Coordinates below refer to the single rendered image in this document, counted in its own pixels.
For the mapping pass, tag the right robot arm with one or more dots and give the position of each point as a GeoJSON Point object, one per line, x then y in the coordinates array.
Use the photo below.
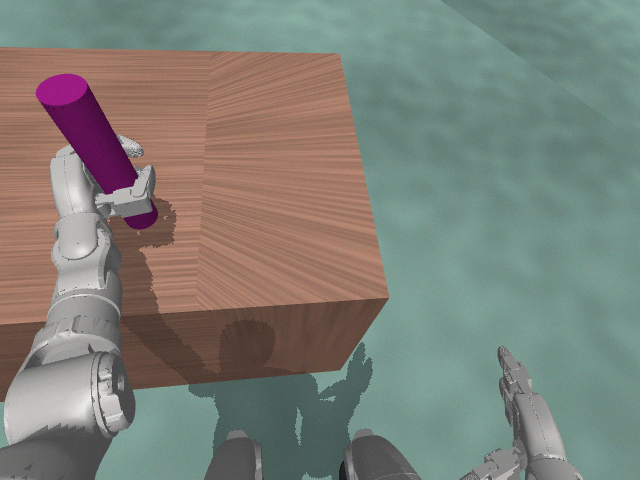
{"type": "Point", "coordinates": [551, 469]}

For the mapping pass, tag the left robot hand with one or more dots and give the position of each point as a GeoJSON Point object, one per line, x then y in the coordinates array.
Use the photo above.
{"type": "Point", "coordinates": [75, 190]}

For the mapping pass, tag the left robot arm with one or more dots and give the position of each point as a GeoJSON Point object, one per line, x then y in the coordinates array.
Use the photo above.
{"type": "Point", "coordinates": [72, 395]}

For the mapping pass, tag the can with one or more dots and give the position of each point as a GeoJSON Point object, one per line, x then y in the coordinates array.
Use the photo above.
{"type": "Point", "coordinates": [69, 101]}

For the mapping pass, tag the right robot hand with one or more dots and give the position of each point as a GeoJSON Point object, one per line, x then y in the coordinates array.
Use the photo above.
{"type": "Point", "coordinates": [536, 435]}

